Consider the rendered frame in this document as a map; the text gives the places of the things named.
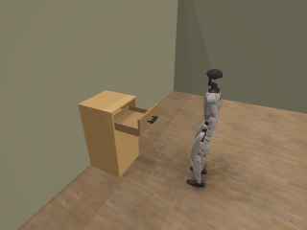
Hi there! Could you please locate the left robot upper arm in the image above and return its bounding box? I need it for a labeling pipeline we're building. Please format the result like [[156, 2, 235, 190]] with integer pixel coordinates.
[[206, 94, 219, 123]]

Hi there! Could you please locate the robot torso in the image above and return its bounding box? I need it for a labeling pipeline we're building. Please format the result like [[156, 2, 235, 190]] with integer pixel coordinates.
[[201, 90, 222, 132]]

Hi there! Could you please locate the robot head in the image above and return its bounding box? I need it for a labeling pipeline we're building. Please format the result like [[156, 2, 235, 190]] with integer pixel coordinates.
[[206, 69, 223, 94]]

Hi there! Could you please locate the drawer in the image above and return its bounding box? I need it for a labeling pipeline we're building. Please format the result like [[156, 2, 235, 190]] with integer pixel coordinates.
[[113, 103, 158, 137]]

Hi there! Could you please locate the cabinet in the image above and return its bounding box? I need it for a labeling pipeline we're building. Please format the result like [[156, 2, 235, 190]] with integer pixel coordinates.
[[78, 90, 139, 178]]

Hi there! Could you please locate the left robot forearm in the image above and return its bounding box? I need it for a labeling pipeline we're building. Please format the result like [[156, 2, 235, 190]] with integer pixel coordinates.
[[203, 118, 217, 144]]

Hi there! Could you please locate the handle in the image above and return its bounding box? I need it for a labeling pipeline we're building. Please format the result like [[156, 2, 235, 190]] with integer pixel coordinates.
[[147, 116, 158, 124]]

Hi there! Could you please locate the left robot hand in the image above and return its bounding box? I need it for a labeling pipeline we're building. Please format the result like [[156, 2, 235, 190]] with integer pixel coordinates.
[[198, 142, 209, 157]]

